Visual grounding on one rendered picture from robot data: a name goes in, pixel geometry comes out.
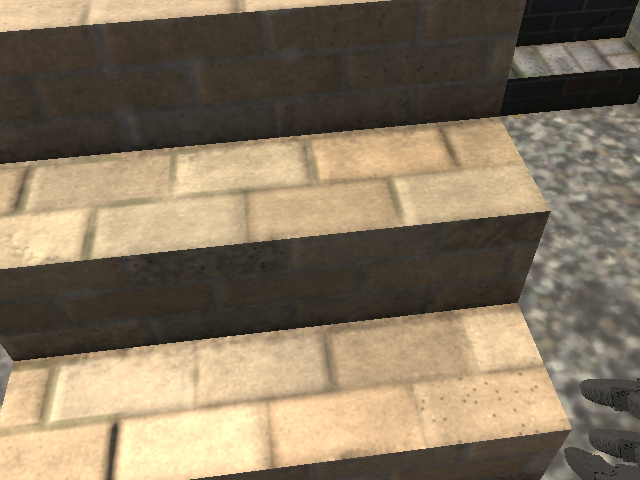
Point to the right robot hand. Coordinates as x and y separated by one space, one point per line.
623 395

